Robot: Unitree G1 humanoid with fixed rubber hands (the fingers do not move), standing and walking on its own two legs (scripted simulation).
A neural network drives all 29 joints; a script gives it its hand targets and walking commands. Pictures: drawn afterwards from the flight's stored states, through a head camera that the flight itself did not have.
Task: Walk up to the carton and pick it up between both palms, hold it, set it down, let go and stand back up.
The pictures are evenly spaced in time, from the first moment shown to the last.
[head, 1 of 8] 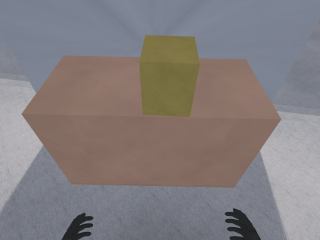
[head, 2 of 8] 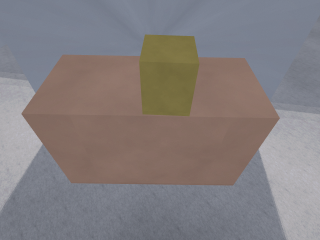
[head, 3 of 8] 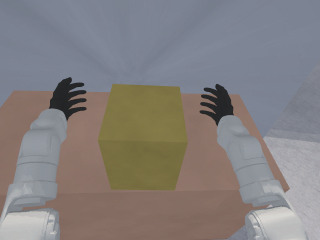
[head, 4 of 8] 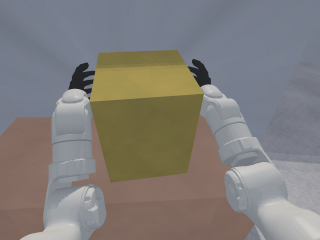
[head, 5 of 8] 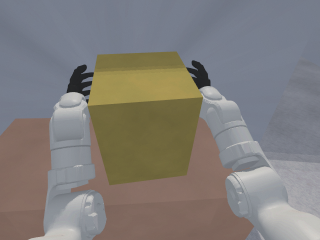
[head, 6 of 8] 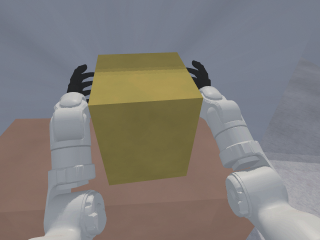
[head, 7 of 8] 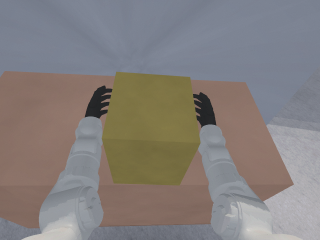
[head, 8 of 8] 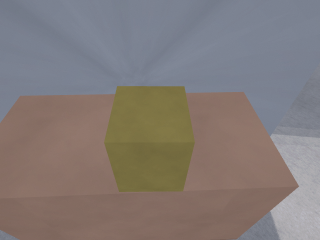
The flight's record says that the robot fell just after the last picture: no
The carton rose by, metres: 0.20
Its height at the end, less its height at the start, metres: +0.00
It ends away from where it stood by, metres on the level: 0.01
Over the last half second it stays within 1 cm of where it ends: yes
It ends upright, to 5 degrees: yes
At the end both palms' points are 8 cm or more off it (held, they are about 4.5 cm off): yes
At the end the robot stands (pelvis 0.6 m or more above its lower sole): yes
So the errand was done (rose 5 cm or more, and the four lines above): yes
